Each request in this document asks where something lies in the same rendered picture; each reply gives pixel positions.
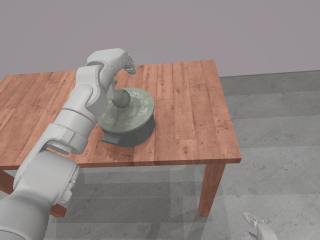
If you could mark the left robot forearm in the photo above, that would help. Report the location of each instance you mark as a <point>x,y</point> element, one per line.
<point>86,103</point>

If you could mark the table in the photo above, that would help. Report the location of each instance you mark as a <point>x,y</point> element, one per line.
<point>192,123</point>

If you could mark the robot right hand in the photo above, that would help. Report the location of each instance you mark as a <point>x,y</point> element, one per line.
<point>264,231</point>

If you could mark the lid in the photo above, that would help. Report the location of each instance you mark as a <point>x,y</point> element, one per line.
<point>132,117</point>

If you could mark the knob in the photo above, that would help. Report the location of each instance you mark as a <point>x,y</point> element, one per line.
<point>123,100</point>

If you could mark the robot left hand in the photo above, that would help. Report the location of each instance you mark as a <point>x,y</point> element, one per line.
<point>118,59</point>

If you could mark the robot left upper arm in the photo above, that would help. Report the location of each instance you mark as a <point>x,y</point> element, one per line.
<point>49,180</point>

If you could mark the pot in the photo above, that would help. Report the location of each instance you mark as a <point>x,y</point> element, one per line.
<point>130,139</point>

